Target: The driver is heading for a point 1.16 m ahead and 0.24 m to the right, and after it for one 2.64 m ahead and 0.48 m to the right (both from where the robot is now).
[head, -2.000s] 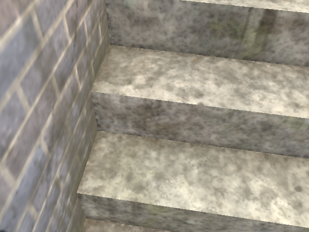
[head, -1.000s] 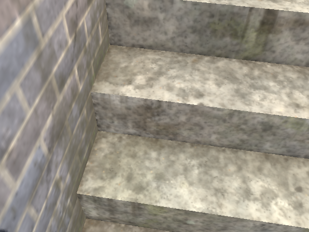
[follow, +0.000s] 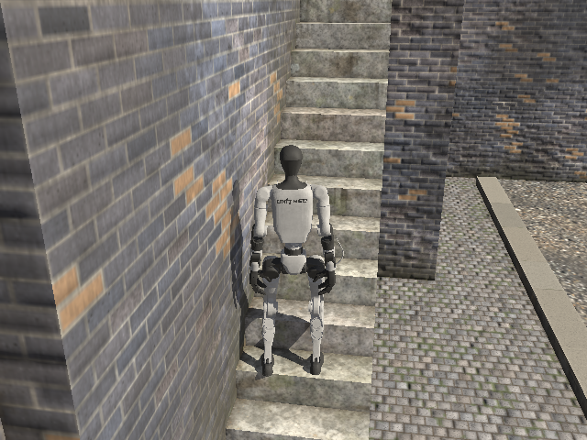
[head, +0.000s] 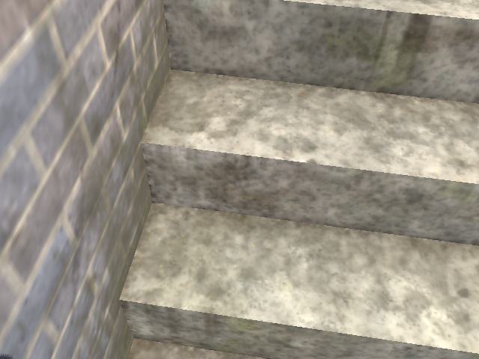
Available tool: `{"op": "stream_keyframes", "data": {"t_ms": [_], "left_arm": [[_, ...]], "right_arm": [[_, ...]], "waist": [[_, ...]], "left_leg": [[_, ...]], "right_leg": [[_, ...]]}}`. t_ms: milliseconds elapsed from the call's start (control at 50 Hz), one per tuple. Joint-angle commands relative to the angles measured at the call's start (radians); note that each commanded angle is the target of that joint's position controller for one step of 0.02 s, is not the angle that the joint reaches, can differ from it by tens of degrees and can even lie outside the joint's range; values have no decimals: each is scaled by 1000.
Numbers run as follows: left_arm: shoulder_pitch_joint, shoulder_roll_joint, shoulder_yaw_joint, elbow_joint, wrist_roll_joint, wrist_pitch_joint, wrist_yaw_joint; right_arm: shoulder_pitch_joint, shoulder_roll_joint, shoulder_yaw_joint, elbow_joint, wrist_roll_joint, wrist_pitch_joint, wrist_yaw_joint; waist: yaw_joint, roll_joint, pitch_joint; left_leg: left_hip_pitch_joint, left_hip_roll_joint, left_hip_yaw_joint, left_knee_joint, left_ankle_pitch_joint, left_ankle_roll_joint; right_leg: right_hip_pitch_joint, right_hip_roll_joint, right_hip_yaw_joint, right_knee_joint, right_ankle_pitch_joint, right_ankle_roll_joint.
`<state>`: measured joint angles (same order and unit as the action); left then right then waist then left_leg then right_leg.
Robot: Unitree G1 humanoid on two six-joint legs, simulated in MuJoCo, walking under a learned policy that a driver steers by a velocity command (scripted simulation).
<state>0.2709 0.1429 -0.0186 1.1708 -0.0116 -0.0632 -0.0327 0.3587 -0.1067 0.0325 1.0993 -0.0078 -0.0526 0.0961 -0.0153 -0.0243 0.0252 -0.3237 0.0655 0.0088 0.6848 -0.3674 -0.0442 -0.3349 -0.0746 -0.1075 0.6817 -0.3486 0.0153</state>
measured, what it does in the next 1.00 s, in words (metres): stands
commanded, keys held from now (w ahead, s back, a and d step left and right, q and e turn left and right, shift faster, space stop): w+shift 0.78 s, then shift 0.22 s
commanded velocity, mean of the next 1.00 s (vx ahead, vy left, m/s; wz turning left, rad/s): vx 0.13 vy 0.00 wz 0.00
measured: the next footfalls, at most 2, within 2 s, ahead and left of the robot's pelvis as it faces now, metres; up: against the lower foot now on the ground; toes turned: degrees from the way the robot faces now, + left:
left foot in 1.22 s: +0.08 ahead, +0.08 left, +0.00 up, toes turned +2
right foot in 1.56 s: +0.17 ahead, -0.19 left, +0.20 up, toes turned -9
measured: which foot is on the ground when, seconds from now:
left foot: down 0.00-1.00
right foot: down 0.00-1.00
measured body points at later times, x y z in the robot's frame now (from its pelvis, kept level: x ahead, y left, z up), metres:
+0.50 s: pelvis +0.00 +0.00 +0.00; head +0.02 +0.01 +0.45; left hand +0.00 +0.20 -0.17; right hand -0.03 -0.19 -0.16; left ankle +0.00 +0.15 -0.72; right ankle +0.01 -0.13 -0.72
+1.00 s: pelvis +0.02 -0.02 +0.01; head +0.04 -0.02 +0.46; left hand +0.07 +0.23 -0.14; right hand +0.04 -0.25 -0.15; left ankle +0.00 +0.14 -0.71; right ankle +0.00 -0.12 -0.72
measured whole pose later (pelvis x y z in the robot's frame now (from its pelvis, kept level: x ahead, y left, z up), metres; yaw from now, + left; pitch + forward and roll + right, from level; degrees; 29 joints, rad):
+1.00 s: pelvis +0.02 -0.02 +0.01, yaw +0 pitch +4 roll -1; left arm 0.25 0.20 0.04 1.06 0.02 -0.11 0.00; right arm 0.33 -0.19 -0.03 1.02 -0.08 -0.05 0.06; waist 0.00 0.02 -0.06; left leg -0.37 0.09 0.00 0.70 -0.33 0.08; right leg -0.32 -0.02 -0.12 0.59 -0.35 -0.06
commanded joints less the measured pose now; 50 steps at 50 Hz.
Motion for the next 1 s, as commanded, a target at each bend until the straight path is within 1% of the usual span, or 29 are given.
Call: {"op": "stream_keyframes", "data": {"t_ms": [20, 780, 800, 820, 840, 860, 880, 900, 920, 940, 960, 980, 1000], "left_arm": [[70, 59, 7, -6, 0, -4, 0], [72, 57, 7, -5, -1, -3, 1], [-63, 208, 71, -143, 2, 20, 57], [-158, 205, 68, -189, -12, 32, 79], [-212, 126, 51, -224, -17, 36, 87], [-153, 68, 42, -216, -3, 31, 86], [-53, 43, 41, -185, 7, 18, 84], [16, 26, 40, -164, 12, 10, 79], [197, 59, 54, -106, 39, -49, 68], [228, 9, 45, -68, 15, -71, 53], [250, 31, 48, -47, 24, -66, 28], [276, 101, 67, -12, 36, -52, 18], [301, 183, 80, -1, 40, -26, 15]], "right_arm": [[98, -71, -10, -4, 0, -3, -1], [102, -69, -10, -4, 0, -3, -1], [-5, -203, -70, -102, 52, -12, -139], [-113, -243, -80, -163, 69, -6, -182], [-128, -216, -80, -183, 65, -8, -198], [-49, -212, -92, -167, 49, -13, -208], [62, -209, -101, -134, 42, -22, -217], [78, -188, -101, -128, 39, -23, -220], [162, -165, -70, -71, -83, -9, -113], [93, -191, -87, -74, -103, -1, -66], [60, -150, -78, -77, -111, 3, -21], [41, -76, -61, -92, -110, 10, 20], [-7, -32, -53, -115, -100, 7, 40]], "waist": [[0, 29, 36], [0, 30, 38], [33, 161, -30], [18, 147, 84], [10, 156, 97], [7, 195, 27], [6, 218, -41], [23, 223, -55], [29, 63, -94], [77, 78, -29], [101, 47, -52], [91, -71, -51], [82, -159, -88]], "left_leg": [[-68, -27, 57, -130, 124, 53], [-64, -24, 60, -131, 127, 53], [-169, 51, -107, -216, -342, 160], [-214, 111, -176, -276, -416, 182], [-170, 134, -209, -311, -358, 198], [-98, 154, -251, -339, -338, 215], [-35, 183, -294, -370, -346, 232], [-41, 187, -300, -384, -320, 238], [-100, 233, -288, -423, -177, 307], [-139, 201, -225, -361, -12, 313], [-146, 113, -114, -177, 216, 299], [-152, -10, 47, 69, 393, 233], [-268, -88, 124, 235, 251, 175]], "right_leg": [[33, 13, -18, -118, 119, -28], [32, 14, -17, -121, 122, -29], [-26, -16, 78, -165, -347, -164], [-176, -50, 105, -168, -347, -179], [-247, -25, 57, -138, -205, -181], [-216, 6, 15, -79, -100, -183], [-170, 26, -12, -21, -70, -187], [-118, 39, -22, -10, -52, -192], [81, 62, -24, 21, 133, -122], [146, 61, -16, -67, 178, -130], [246, 47, 1, -145, 246, -156], [240, -26, 124, -231, 316, -247], [310, -115, 263, -324, 416, -330]]}}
